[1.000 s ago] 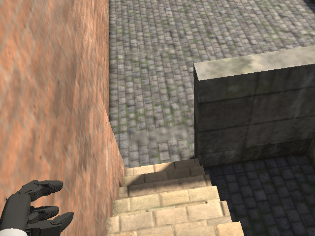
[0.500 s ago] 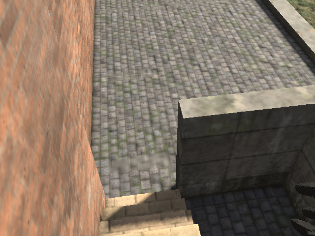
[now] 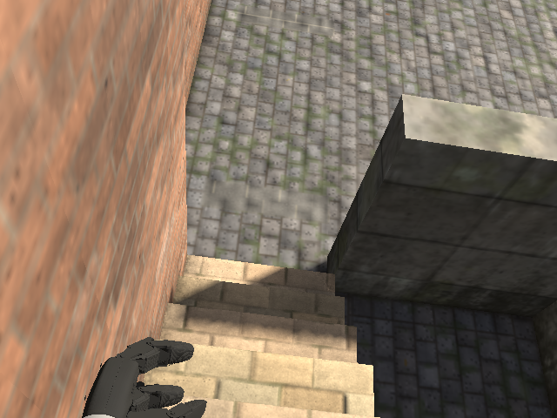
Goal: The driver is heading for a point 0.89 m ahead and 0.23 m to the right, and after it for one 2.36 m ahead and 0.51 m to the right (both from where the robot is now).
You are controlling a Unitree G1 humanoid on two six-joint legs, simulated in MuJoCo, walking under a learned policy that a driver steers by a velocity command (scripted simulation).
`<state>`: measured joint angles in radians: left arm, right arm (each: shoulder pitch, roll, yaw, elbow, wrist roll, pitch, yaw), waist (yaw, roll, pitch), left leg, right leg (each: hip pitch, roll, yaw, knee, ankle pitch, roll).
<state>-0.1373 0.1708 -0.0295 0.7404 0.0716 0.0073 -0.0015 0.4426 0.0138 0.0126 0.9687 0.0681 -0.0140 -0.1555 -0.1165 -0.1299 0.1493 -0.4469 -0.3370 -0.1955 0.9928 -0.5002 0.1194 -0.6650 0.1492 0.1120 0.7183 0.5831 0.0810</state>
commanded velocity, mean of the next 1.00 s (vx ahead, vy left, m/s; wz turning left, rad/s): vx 0.42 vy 0.00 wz -0.49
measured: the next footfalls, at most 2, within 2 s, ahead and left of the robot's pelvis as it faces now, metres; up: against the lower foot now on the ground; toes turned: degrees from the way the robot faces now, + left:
right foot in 0.12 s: +0.12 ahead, -0.08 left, -0.20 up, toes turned +5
left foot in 0.36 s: +0.32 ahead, +0.15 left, -0.22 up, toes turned -3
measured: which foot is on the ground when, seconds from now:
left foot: down 0.00-0.08, up 0.10-0.34, down 0.36-0.60, up 0.62-0.96, down 0.98-1.00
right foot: up 0.00-0.10, down 0.12-0.36, up 0.38-0.62, down 0.64-0.98, up 1.00-1.00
